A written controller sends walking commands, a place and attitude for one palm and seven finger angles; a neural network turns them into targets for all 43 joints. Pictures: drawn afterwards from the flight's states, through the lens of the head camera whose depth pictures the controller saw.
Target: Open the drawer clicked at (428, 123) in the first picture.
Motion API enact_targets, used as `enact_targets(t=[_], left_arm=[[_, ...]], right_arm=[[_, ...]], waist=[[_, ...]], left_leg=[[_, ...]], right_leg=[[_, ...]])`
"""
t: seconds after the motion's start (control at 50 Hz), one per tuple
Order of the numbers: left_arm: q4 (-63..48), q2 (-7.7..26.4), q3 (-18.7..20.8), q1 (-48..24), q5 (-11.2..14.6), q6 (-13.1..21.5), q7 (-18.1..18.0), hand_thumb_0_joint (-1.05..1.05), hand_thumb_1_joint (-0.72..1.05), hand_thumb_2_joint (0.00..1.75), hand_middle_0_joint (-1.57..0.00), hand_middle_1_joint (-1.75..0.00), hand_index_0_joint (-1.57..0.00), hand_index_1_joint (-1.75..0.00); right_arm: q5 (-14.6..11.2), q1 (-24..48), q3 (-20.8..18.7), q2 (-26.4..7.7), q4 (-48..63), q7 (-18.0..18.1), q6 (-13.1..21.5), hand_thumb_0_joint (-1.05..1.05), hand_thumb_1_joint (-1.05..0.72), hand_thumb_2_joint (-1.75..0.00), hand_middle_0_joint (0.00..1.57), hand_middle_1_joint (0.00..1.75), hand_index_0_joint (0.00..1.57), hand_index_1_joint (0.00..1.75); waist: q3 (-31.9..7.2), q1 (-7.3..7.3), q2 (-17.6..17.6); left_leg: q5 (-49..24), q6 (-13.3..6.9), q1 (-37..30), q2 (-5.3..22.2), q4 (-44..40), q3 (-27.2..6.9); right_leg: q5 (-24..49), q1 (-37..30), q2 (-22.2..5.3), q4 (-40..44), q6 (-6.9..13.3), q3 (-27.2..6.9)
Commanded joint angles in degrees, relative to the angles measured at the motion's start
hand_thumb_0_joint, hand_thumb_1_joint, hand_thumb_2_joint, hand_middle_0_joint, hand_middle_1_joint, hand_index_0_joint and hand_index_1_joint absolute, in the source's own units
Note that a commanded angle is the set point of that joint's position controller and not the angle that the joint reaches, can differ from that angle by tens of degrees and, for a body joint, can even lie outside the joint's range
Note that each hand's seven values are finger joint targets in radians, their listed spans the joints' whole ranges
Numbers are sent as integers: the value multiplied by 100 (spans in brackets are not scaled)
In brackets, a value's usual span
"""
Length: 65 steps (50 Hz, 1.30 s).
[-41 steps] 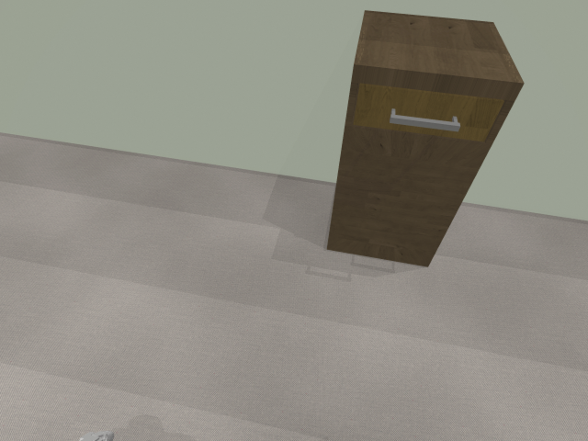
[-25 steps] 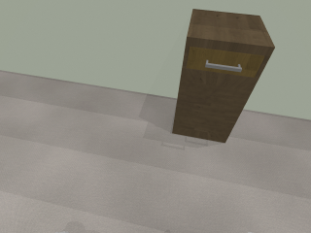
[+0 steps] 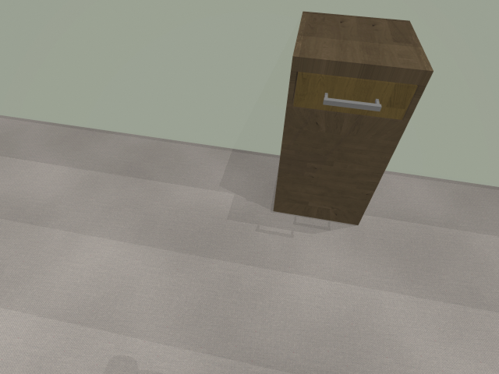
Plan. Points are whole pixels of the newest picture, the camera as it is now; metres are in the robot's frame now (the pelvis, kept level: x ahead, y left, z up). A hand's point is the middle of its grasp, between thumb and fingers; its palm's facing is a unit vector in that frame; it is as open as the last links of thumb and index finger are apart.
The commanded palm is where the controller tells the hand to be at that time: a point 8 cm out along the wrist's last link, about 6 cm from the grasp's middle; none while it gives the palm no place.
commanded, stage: look at it before walking up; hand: left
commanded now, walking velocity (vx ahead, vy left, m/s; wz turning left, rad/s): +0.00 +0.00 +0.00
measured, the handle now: (351, 101) +0.97 -0.30 -0.07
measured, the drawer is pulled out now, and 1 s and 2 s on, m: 0.00 0.00 0.00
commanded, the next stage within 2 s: walk to a spot facing it in 0.62 s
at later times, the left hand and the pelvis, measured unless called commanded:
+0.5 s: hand out of the picture +0.07 +0.24 -0.16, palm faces -0.03 -0.94 -0.33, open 7.4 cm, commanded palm none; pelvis +0.00 +0.00 +0.00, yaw +0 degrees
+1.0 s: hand out of the picture +0.07 +0.21 -0.17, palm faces -0.11 -0.95 -0.29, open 7.4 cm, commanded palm none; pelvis -0.01 -0.01 -0.01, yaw -7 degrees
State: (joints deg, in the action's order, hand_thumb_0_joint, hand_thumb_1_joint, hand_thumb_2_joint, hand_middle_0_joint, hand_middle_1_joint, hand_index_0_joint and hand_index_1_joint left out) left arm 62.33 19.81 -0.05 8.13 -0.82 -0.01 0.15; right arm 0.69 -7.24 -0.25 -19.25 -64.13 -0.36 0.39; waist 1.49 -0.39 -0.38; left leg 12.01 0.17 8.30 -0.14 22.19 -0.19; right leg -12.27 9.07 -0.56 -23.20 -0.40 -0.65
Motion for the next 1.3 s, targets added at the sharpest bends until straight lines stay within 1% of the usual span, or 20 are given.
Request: enact_targets(t=[0.0, 0.36, 0.56, 0.72, 0.8, 0.9, 0.92, 0.94, 0.96, 0.98, 1.02, 1.04, 1.06, 1.08, 1.1, 1.12, 1.14, 1.16, 1.18, 1.28], left_arm=[[-392, 1153, 200, -261, 18, 164, -87, 0, 90, 90, -20, -30, -20, -30], [-384, 1130, 202, -245, 12, 166, -76, 0, 90, 90, -20, -30, -20, -30], [-355, 1123, 203, -189, 20, 174, -84, 0, 90, 90, -20, -30, -20, -30], [-366, 1165, 207, -269, 10, 156, -77, 0, 90, 90, -20, -30, -20, -30], [-457, 516, 158, 98, 11, -69, -99, 0, 90, 90, -20, -30, -20, -30], [-886, 422, 281, 264, -23, -202, -38, 0, 90, 90, -20, -30, -20, -30], [-950, 349, 299, 295, -23, -222, -20, 0, 90, 90, -20, -30, -20, -30], [-1030, 262, 320, 341, -26, -249, -7, 0, 90, 90, -20, -30, -20, -30], [-1079, 191, 351, 396, -19, -268, 1, 0, 90, 90, -20, -30, -20, -30], [-1137, 135, 387, 473, -18, -275, 14, 0, 90, 90, -20, -30, -20, -30], [-1091, 27, 426, 947, -34, -235, 53, 0, 90, 90, -20, -30, -20, -30], [-1008, 130, 479, 1293, -53, -171, 53, 0, 90, 90, -20, -30, -20, -30], [-1039, 772, 586, 1382, -132, -54, -24, 0, 90, 90, -20, -30, -20, -30], [-1098, 904, 585, 1440, -44, -66, -75, 0, 90, 90, -20, -30, -20, -30], [-1161, 748, 603, 1311, -36, -89, -119, 0, 90, 90, -20, -30, -20, -30], [-1245, 638, 589, 935, -35, -99, -117, 0, 90, 90, -20, -30, -20, -30], [-1326, 453, 551, 714, -15, -89, -102, 0, 90, 90, -20, -30, -20, -30], [-1355, 389, 544, 613, -9, -64, -109, 0, 90, 90, -20, -30, -20, -30], [-1364, 342, 542, 651, -4, -47, -101, 0, 90, 90, -20, -30, -20, -30], [-1219, 267, 602, 1037, -12, -44, -95, 0, 90, 90, -20, -30, -20, -30]], right_arm=[[-15, 327, -207, -1184, 422, 91, 154, 0, -90, -90, 20, 30, 20, 30], [-24, 322, -201, -1177, 414, 88, 150, 0, -90, -90, 20, 30, 20, 30], [-35, 329, -194, -1201, 404, 106, 170, 0, -90, -90, 20, 30, 20, 30], [-24, 355, -201, -1226, 397, 109, 152, 0, -90, -90, 20, 30, 20, 30], [-7, -82, -143, -523, 474, 161, 24, 0, -90, -90, 20, 30, 20, 30], [8, -177, -354, -718, 888, 228, -69, 0, -90, -90, 20, 30, 20, 30], [11, -130, -397, -744, 961, 231, -66, 0, -90, -90, 20, 30, 20, 30], [15, -115, -427, -740, 1026, 224, -53, 0, -90, -90, 20, 30, 20, 30], [21, -57, -436, -733, 1105, 217, -40, 0, -90, -90, 20, 30, 20, 30], [42, 51, -456, -688, 1191, 224, -34, 0, -90, -90, 20, 30, 20, 30], [66, 244, -489, -664, 1279, 219, -57, 0, -90, -90, 20, 30, 20, 30], [36, 257, -502, -589, 1317, 207, -92, 0, -90, -90, 20, 30, 20, 30], [-5, -11, -436, -153, 1432, 167, -140, 0, -90, -90, 20, 30, 20, 30], [-25, 148, -404, -56, 1591, 177, -169, 0, -90, -90, 20, 30, 20, 30], [-14, 279, -431, -81, 1533, 200, -216, 0, -90, -90, 20, 30, 20, 30], [-14, 263, -454, -108, 1502, 184, -215, 0, -90, -90, 20, 30, 20, 30], [14, 168, -469, -114, 1420, 158, -209, 0, -90, -90, 20, 30, 20, 30], [26, 0, -469, -78, 1328, 142, -189, 0, -90, -90, 20, 30, 20, 30], [33, -64, -462, -3, 1292, 144, -195, 0, -90, -90, 20, 30, 20, 30], [34, 27, -447, 94, 1323, 196, -189, 0, -90, -90, 20, 30, 20, 30]], waist=[[-255, 46, -30], [-243, 50, 41], [-426, 57, 83], [-225, 32, 21], [-266, 7, 37], [-256, -9, 479], [-203, 14, 766], [-145, 29, 1066], [-175, 73, 1220], [-165, 137, 1109], [-246, 378, 883], [-292, 526, 446], [-271, 433, -1650], [-224, 472, -1654], [-146, 452, -1360], [103, 290, -1077], [98, 183, -728], [-149, 103, -476], [-272, 101, -495], [-543, 259, -495]], left_leg=[[-558, -176, -7, 650, -390, -543], [-536, -164, -10, 649, -427, -577], [-994, -171, -196, 698, -384, -549], [-763, -149, -189, 705, -458, -505], [-892, -50, -214, 780, -3, -152], [-871, -316, -170, 1291, 60, -299], [-1005, -495, -66, 1554, -45, -440], [-1314, -733, 49, 1862, -171, -557], [-1616, -951, 144, 2097, -206, -610], [-1888, -994, 255, 2154, -52, -481], [-1781, -640, 483, 1868, 671, 103], [-1144, -283, 836, 1520, 1618, 481], [1009, 234, 2020, 600, 3178, 949], [2212, 294, 2326, 284, 3981, 314], [1918, 234, 2318, 322, 4346, -180], [1494, 234, 2451, 403, 4541, -271], [1045, 269, 2384, 463, 4539, -272], [825, 308, 2284, 480, 4421, -211], [718, 342, 2231, 454, 4339, -166], [761, 422, 2396, 332, 3904, -164]], right_leg=[[533, 12, -633, 452, 222, -579], [441, 34, -618, 522, 215, -584], [983, -147, -633, 440, 212, -524], [827, 12, -597, 501, 219, -601], [1356, 369, -530, 9, 154, -706], [1064, 1093, -99, -1131, 86, -519], [508, 1220, 16, -1637, 45, -359], [-746, 1358, 100, -2249, -14, -132], [-1468, 1366, 41, -2700, -38, -38], [-1668, 1260, -94, -2708, -17, -66], [-965, 643, -132, -1791, -11, 174], [97, 118, -226, -771, 11, 42], [1746, -321, -1407, 286, 391, -1975], [2458, 105, -2111, 620, 1026, -2862], [1393, 435, -1817, 825, 988, -2982], [649, 614, -1622, 838, 1005, -2813], [470, 653, -1349, 781, 959, -2444], [661, 475, -1214, 671, 920, -2204], [736, 389, -1113, 631, 865, -2058], [1223, -270, -953, 477, 866, -2205]])
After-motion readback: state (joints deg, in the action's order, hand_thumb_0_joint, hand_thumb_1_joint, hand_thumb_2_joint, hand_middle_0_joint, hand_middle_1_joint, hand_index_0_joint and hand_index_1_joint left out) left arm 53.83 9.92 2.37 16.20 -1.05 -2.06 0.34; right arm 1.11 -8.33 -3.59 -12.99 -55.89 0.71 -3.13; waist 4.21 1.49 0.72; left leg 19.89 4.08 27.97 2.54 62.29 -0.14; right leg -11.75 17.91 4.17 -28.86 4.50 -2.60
